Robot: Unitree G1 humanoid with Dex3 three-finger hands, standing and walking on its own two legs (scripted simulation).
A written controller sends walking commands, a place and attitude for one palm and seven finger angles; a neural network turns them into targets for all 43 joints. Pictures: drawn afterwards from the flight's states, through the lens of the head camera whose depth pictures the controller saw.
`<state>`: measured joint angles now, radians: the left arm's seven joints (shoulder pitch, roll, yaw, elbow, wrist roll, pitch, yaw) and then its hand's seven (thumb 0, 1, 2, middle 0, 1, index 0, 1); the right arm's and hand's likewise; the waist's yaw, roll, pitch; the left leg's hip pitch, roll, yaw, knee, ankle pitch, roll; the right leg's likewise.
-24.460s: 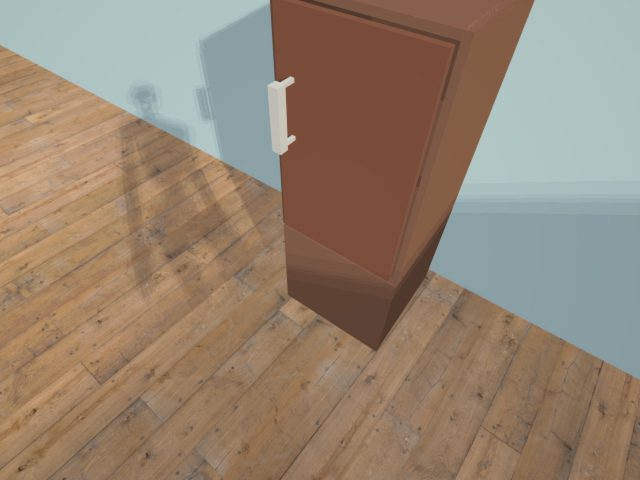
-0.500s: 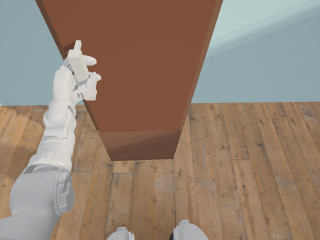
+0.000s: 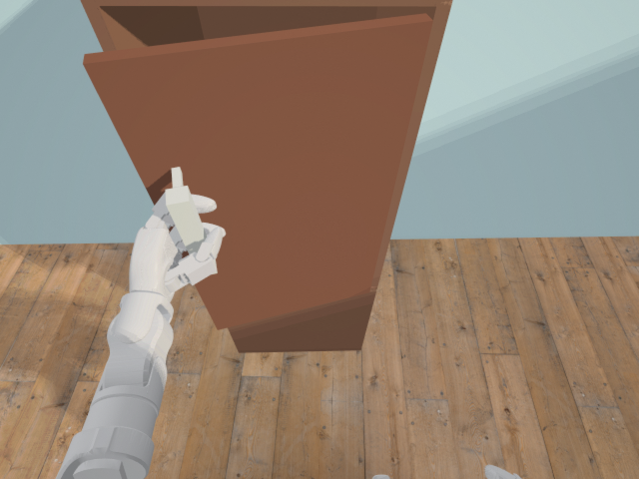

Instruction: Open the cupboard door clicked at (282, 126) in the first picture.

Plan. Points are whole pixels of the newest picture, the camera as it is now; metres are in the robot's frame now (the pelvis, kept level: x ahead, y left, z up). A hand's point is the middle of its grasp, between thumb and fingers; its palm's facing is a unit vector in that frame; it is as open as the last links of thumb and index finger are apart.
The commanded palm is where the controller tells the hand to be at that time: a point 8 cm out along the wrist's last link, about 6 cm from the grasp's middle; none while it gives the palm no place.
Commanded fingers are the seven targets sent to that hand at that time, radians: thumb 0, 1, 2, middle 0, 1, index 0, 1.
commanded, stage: pull the door open along its arc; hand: left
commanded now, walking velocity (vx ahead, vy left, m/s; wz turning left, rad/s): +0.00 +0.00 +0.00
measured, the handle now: (193, 223) +0.43 +0.17 +0.07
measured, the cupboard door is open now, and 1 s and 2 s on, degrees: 14 45 46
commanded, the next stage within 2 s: open thumb and fingers to let go in 0.62 s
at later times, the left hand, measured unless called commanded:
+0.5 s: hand (287, 345) +0.26 +0.04 +0.08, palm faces +0.28 -0.96 -0.04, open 6.5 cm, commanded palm +0.17 +0.06 +0.08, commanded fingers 0.00 0.90 0.90 -0.40 -1.35 -0.40 -1.35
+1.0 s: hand (287, 350) +0.25 +0.04 +0.08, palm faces +0.42 -0.91 -0.02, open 8.1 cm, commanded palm +0.20 +0.07 +0.08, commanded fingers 0.00 -0.15 0.45 -0.32 -1.24 -0.32 -1.24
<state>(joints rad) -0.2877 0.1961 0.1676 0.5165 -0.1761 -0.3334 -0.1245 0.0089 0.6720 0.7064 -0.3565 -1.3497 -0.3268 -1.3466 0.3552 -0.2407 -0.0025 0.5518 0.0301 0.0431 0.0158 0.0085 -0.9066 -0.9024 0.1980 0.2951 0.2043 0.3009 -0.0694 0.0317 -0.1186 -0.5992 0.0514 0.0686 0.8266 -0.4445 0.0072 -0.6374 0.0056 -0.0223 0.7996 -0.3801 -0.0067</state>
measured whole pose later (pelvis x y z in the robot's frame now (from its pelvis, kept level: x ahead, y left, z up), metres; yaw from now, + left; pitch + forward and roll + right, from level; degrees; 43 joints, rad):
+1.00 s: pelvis -0.01 -0.07 +0.00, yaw +4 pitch +7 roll +2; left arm 0.29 -0.07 -0.23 -0.12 0.06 -0.15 0.51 0.02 0.37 0.67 -0.34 -1.27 -0.34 -1.27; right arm 0.21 -0.21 0.00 0.53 -0.06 -0.01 0.01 0.01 -0.91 -0.90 0.20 0.29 0.20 0.30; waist 0.00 0.04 -0.10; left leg -0.50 0.03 -0.08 0.82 -0.43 -0.03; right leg -0.54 0.01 -0.11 0.86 -0.44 -0.09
